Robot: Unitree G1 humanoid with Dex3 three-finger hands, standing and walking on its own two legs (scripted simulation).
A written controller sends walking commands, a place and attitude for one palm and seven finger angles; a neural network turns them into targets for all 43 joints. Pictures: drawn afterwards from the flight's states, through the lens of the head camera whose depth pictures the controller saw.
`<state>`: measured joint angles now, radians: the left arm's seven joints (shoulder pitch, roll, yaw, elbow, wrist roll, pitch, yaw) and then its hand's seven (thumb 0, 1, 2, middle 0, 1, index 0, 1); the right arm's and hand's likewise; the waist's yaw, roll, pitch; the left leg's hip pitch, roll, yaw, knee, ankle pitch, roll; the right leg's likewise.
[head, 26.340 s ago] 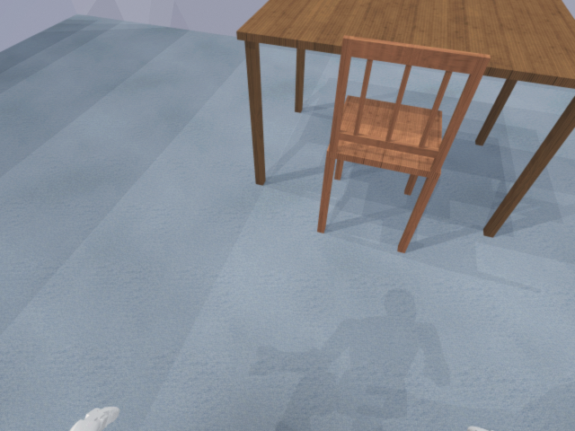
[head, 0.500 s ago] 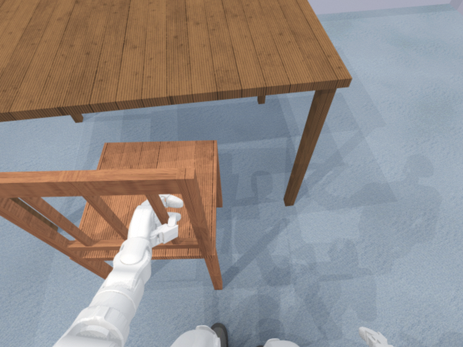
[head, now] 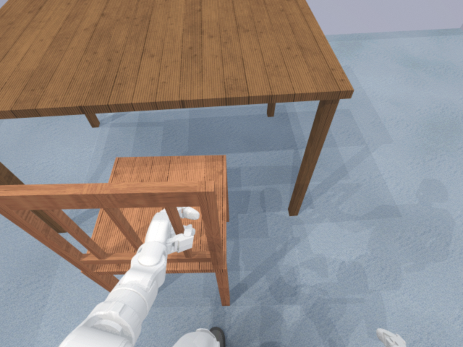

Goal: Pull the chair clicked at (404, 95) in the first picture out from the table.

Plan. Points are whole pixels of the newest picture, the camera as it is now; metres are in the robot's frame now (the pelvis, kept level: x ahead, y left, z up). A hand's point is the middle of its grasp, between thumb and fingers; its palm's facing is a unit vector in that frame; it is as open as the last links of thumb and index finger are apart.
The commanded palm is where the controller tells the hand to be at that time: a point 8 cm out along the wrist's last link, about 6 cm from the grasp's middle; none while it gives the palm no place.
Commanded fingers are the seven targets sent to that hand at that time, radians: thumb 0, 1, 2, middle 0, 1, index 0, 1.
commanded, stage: step backward, pulling the chair out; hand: left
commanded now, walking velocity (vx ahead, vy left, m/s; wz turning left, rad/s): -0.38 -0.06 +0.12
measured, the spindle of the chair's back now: (130, 234) +0.35 +0.23 -0.08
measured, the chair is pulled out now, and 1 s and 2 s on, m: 0.16 0.21 0.38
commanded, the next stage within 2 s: none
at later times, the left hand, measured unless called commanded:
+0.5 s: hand (187, 243) +0.32 +0.10 -0.06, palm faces -0.06 -0.98 -0.17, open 5.0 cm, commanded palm +0.31 +0.15 -0.06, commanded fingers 0.00 0.90 0.90 -0.50 -1.45 -0.50 -1.45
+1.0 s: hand (170, 272) +0.26 +0.12 -0.06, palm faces -0.20 -0.97 -0.11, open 4.8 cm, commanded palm +0.25 +0.18 -0.06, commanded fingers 0.00 0.90 0.90 -0.50 -1.45 -0.50 -1.45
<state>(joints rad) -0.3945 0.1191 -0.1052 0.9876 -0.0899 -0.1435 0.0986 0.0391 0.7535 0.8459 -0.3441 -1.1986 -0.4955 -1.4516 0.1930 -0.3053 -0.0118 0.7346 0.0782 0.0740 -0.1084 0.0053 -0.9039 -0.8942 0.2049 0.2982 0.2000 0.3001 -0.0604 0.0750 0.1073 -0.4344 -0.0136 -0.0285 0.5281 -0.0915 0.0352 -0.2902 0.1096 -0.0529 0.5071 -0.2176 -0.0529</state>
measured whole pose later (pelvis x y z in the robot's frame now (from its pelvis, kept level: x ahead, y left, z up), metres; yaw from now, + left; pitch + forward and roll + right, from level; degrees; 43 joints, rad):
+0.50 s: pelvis -0.02 -0.01 +0.00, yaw -1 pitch +0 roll -1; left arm -0.41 0.13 -0.06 0.98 -0.09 -0.13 0.08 0.04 0.74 0.85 -0.37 -1.26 -0.49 -1.45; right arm 0.16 -0.22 0.01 0.74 0.05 0.04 -0.09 0.00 -0.90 -0.89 0.21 0.30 0.20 0.30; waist -0.03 0.06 0.13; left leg -0.49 -0.03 -0.02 0.69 -0.28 0.00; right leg -0.35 0.10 -0.03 0.54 -0.20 -0.09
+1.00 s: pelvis -0.08 +0.06 +0.00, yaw +2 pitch +5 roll +1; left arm -0.40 0.11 -0.17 0.73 -0.04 -0.08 0.05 0.04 0.81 0.83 -0.28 -1.29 -0.49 -1.45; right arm 0.13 -0.18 0.00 0.62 0.02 0.14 -0.11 0.00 -0.90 -0.89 0.20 0.30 0.20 0.30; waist -0.06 -0.03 0.13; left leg -0.27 0.04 0.02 0.55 -0.37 -0.06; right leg -0.53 -0.07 -0.01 0.54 -0.08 0.03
